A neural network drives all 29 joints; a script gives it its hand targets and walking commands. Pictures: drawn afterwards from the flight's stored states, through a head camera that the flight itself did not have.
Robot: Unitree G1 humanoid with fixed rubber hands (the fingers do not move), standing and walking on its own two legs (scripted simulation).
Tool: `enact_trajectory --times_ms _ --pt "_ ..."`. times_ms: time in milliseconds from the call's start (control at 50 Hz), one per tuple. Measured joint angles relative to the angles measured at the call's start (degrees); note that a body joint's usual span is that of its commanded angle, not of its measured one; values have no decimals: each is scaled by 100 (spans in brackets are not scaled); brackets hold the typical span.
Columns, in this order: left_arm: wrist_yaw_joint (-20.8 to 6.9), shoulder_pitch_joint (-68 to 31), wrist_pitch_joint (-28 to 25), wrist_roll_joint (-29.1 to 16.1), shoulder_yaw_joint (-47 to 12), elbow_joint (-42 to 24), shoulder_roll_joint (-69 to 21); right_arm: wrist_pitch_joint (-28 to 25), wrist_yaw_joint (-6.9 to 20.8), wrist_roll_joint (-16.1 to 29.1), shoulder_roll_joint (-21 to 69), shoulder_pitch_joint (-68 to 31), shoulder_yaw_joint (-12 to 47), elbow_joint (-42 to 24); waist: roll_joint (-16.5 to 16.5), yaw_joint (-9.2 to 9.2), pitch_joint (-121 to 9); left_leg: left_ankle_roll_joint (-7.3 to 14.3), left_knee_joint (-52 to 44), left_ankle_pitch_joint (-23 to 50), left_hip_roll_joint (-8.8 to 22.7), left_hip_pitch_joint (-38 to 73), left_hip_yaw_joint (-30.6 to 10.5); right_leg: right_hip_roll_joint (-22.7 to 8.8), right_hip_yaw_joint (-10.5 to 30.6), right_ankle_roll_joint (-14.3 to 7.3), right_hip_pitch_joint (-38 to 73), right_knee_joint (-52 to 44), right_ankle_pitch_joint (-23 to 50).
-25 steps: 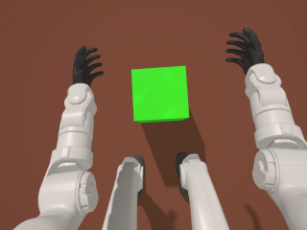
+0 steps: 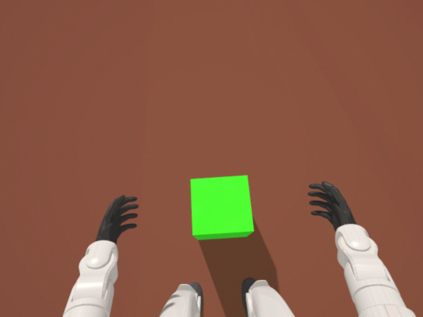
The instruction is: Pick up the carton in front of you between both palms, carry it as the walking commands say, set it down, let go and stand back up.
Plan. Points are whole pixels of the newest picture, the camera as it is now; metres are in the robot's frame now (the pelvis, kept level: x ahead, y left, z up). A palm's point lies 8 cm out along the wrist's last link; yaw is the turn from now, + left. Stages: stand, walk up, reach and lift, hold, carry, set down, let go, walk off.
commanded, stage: let go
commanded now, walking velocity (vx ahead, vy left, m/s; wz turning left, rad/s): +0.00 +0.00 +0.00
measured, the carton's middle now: (220, 210) +0.40 +0.00 -0.61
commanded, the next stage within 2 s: stand in 0.72 s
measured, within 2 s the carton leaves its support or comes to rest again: neither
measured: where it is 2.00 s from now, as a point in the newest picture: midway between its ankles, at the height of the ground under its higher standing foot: outside the picture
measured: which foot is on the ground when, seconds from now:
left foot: down 0.00-1.00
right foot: down 0.00-1.00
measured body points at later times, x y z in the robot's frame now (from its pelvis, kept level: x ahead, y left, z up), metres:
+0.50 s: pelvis +0.01 +0.00 +0.04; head +0.03 +0.01 +0.49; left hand +0.19 +0.24 -0.03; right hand +0.19 -0.23 -0.03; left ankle -0.01 +0.12 -0.70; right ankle +0.00 -0.12 -0.70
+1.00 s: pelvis +0.02 +0.00 +0.04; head +0.03 +0.01 +0.49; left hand +0.16 +0.30 -0.05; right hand +0.17 -0.28 -0.05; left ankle -0.01 +0.12 -0.70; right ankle +0.00 -0.12 -0.70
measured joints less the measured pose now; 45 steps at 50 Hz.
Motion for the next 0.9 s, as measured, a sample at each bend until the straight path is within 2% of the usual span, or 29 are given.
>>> enact_trajectory --times_ms 220,420,580,680,720,800,900 --pt "-93 1805 -148 -114 -332 -484 130 -176 10 76 69 1907 381 -534 17 -3 413 46 -1387 319 24 2581 -38 -39 -6 13 2617 -1436 327" --pt "-228 2216 384 -70 -437 -661 289 377 168 65 -3 2492 579 -865 -27 -78 873 70 -1830 369 29 4177 -56 -55 -19 7 4219 -1881 372" --pt "-238 2046 762 60 -406 -730 201 763 229 -2 21 2384 567 -987 -26 -100 1234 68 -1714 284 42 4599 -53 -37 -19 2 4650 -1788 303" --pt "-235 2064 824 91 -387 -764 181 833 221 -33 49 2386 550 -1040 -21 -96 1334 63 -1697 269 46 4701 -60 -33 -27 -2 4753 -1771 285" --pt "-150 2074 1004 111 -425 -884 204 740 165 1 48 2416 551 -985 -14 -100 1332 60 -1655 250 41 4694 -85 -37 -53 -7 4763 -1742 264" --pt "193 1984 628 116 -458 -285 476 417 -131 -81 -171 2371 630 -347 -35 -56 915 41 -1400 143 37 4241 -89 -31 -62 3 4310 -1489 154" --pt "279 1988 294 166 -354 334 803 206 -253 -119 -501 2361 554 145 -51 -55 684 50 -1273 65 41 3989 -94 -21 -69 -1 4073 -1391 91"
